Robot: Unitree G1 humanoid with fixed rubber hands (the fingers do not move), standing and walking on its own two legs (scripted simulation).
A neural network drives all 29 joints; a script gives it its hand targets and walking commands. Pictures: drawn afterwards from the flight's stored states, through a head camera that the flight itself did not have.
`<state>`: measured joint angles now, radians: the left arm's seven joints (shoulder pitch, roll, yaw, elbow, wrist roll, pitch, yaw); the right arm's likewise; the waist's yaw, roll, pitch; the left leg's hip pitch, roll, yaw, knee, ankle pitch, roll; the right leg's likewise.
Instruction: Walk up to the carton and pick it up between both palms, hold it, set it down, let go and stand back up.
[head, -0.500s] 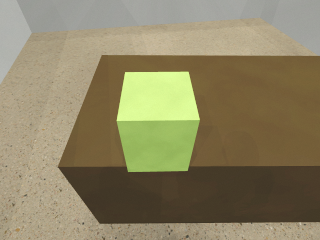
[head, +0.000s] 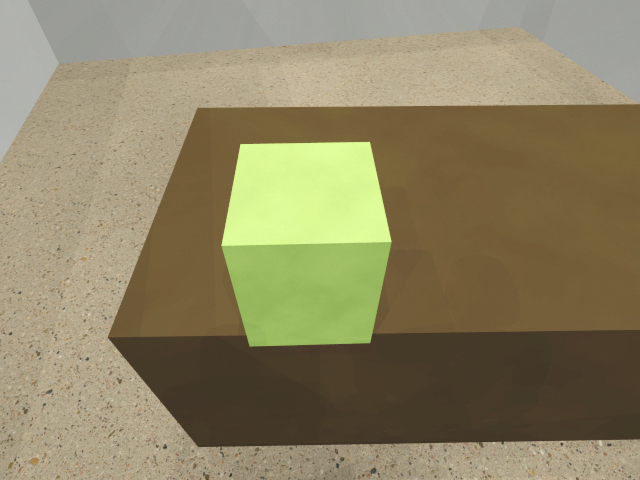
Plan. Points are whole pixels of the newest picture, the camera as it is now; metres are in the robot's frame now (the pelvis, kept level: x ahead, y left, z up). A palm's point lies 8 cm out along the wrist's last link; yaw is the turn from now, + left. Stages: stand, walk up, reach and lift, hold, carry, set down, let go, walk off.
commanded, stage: stand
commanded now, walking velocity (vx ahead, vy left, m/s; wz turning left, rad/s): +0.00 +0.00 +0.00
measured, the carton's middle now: (307, 247) +0.44 +0.02 +0.02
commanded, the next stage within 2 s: none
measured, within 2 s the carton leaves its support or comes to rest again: neither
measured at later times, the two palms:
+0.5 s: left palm out of the picture +0.03 +0.24 -0.13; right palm out of the picture +0.02 -0.25 -0.13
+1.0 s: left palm out of the picture +0.02 +0.24 -0.13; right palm out of the picture +0.02 -0.24 -0.13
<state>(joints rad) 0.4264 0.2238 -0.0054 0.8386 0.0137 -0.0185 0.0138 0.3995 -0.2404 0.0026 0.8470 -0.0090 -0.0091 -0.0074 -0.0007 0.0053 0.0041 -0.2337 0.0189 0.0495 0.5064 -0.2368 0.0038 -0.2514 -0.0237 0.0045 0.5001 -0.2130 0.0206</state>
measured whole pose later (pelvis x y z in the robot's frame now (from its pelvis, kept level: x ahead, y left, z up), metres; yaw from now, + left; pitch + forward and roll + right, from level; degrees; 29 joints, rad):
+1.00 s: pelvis +0.02 +0.00 +0.00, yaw -1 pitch -2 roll +0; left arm 0.37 0.20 -0.01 0.96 0.01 -0.01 0.03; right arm 0.37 -0.21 0.01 0.95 0.00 -0.01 -0.03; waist 0.00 0.00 0.02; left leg -0.18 0.02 0.06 0.45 -0.24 0.00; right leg -0.21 -0.02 0.01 0.45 -0.21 0.02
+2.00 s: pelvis +0.03 +0.00 +0.01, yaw +0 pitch -1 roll +0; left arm 0.36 0.18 -0.01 1.04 0.00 -0.01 0.04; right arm 0.37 -0.18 0.00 1.03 0.00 -0.01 -0.04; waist 0.00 0.00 0.03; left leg -0.17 0.02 0.05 0.43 -0.23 0.00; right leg -0.20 -0.02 0.01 0.43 -0.21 0.02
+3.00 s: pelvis +0.03 +0.00 +0.01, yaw +0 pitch -2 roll +0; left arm 0.33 0.17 -0.02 1.07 0.00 -0.01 0.05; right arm 0.35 -0.17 0.02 1.07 0.00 -0.01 -0.04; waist 0.00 0.00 0.03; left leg -0.14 0.02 0.05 0.41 -0.23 -0.01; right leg -0.16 -0.02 0.00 0.40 -0.21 0.02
